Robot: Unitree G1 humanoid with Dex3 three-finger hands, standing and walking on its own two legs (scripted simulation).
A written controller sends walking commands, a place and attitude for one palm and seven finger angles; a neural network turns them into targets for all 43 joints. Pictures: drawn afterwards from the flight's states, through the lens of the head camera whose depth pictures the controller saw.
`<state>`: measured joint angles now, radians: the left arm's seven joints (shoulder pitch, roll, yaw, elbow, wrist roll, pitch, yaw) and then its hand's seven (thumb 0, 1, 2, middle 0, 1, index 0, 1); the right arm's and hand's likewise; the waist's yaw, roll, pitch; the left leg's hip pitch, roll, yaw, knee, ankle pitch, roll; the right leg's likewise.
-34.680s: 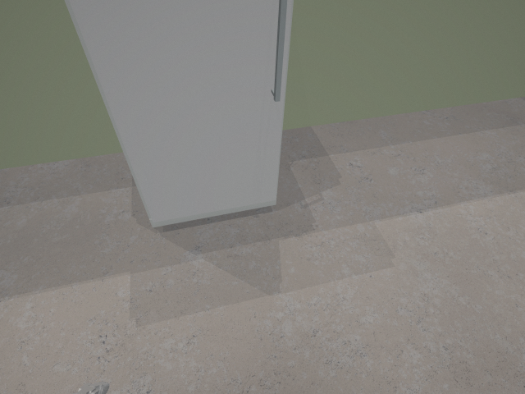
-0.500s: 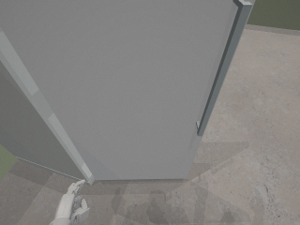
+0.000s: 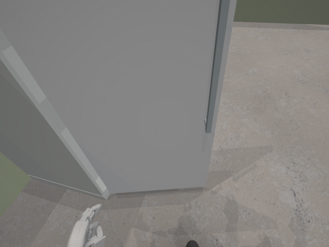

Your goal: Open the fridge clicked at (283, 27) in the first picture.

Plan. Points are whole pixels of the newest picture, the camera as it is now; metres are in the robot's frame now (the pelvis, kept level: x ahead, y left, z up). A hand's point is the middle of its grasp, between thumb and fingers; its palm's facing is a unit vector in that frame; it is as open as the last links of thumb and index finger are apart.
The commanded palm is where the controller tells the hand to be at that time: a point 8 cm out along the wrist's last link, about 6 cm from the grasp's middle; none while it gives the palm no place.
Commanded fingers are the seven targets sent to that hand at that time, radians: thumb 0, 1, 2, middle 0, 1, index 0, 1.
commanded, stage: step back with the hand held close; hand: right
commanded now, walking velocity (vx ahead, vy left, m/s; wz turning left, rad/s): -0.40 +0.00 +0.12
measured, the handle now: (213, 77) +0.55 -0.12 +0.13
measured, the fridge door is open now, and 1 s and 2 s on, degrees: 71 71 71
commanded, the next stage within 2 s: stop stepping back and stand still in 0.06 s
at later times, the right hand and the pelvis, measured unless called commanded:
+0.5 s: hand out of the picture +0.08 -0.32 +0.18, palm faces +0.38 +0.81 -0.45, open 7.4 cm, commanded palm +0.05 -0.35 +0.18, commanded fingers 0.00 -0.90 -0.90 0.20 0.30 0.20 0.30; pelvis -0.13 -0.06 +0.00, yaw +6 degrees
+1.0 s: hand out of the picture +0.04 -0.36 +0.16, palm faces +0.50 +0.77 -0.40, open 7.4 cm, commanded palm -0.01 -0.39 +0.18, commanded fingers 0.00 -0.90 -0.90 0.20 0.30 0.20 0.30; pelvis -0.15 -0.09 +0.00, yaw +1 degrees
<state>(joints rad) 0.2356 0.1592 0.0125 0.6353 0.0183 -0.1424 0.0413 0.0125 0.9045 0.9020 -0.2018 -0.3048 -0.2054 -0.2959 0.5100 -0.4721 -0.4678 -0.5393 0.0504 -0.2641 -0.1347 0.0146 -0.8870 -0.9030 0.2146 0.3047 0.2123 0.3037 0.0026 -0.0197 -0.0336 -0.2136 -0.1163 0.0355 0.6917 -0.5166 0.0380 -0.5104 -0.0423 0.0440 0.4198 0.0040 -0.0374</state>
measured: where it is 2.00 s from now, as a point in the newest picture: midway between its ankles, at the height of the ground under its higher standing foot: outside the picture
